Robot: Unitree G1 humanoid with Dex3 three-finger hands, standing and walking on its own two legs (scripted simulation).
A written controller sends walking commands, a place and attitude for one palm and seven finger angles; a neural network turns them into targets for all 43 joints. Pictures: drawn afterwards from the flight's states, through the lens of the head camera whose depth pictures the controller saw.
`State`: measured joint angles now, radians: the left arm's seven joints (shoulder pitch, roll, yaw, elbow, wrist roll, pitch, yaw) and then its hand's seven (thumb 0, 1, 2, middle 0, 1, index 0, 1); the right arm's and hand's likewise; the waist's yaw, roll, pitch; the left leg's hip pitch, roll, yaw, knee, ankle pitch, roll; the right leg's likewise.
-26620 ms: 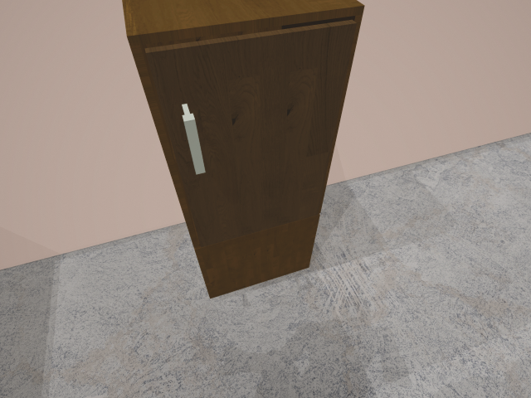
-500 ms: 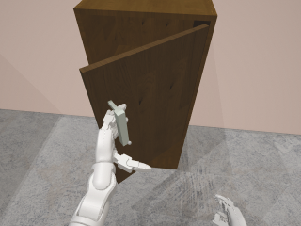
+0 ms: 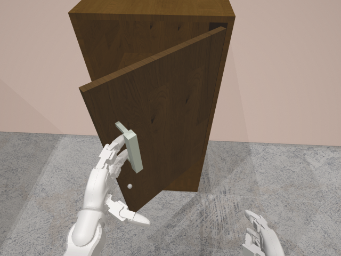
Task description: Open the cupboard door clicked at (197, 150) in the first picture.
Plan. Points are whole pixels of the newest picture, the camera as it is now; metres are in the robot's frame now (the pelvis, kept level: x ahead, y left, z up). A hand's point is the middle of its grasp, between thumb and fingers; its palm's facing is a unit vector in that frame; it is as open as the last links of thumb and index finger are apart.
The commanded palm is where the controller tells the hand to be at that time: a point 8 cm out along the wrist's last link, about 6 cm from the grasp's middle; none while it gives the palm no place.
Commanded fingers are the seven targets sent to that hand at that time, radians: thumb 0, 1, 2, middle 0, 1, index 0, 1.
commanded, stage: slide the hand sideways off the handle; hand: left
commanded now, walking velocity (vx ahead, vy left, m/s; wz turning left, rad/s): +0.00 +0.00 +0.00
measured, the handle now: (129, 148) +0.34 +0.12 +0.09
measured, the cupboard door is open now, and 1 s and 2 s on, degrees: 45 45 45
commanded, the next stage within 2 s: draw the hand back to the body in 0.58 s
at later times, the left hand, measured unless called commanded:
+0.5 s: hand (105, 206) +0.20 +0.15 +0.08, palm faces +0.02 -1.00 -0.05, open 16.3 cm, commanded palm +0.17 +0.21 +0.08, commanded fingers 0.00 -0.50 0.30 -0.15 -0.30 -0.15 -0.30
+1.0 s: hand (82, 206) +0.19 +0.18 +0.11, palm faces +0.02 -1.00 -0.06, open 16.3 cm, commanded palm +0.16 +0.24 +0.12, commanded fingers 0.00 -0.50 0.30 -0.15 -0.30 -0.15 -0.30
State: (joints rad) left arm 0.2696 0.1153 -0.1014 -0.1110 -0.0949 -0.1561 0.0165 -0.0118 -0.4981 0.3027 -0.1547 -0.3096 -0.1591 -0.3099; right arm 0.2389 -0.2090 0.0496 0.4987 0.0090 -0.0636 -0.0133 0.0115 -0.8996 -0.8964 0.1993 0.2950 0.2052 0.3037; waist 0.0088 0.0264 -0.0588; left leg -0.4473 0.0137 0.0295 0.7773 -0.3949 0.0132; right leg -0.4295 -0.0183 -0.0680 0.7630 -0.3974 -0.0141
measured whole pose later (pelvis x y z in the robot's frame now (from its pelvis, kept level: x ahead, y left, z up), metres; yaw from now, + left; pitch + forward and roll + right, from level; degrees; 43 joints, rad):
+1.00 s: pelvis +0.00 +0.00 +0.00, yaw +1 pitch +4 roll -2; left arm 0.51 0.24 0.15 -0.32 -0.28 -0.14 -0.22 -0.01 -0.50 0.30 -0.16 -0.30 -0.15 -0.30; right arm 0.27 -0.22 0.05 0.50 0.05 -0.18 -0.07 0.01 -0.90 -0.90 0.20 0.30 0.21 0.30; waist 0.02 0.05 -0.10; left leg -0.48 0.02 -0.01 0.83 -0.42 0.01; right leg -0.43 -0.01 -0.10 0.78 -0.42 -0.02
